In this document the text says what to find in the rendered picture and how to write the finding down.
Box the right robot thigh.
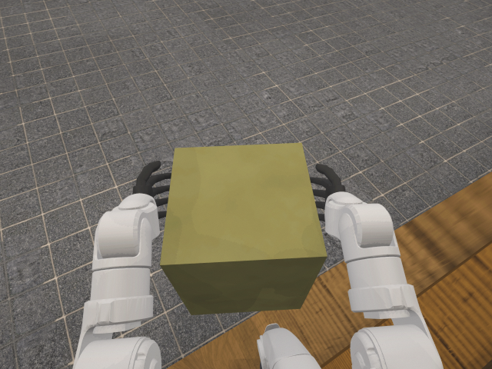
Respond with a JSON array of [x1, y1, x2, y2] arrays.
[[257, 327, 321, 369]]

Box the robot right shin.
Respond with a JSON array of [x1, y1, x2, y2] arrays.
[[264, 324, 280, 332]]

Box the right robot forearm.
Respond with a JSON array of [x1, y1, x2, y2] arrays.
[[324, 191, 444, 369]]

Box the left robot forearm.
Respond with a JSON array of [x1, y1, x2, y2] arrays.
[[72, 194, 160, 369]]

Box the right robot upper arm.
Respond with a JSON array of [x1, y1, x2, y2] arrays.
[[351, 324, 442, 369]]

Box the left robot upper arm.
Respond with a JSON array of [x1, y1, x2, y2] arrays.
[[75, 337, 161, 369]]

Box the right robot hand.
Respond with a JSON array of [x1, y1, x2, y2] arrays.
[[310, 164, 346, 221]]

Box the carton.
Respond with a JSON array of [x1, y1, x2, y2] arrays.
[[160, 143, 327, 315]]

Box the left robot hand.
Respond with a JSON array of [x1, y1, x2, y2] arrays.
[[132, 161, 171, 219]]

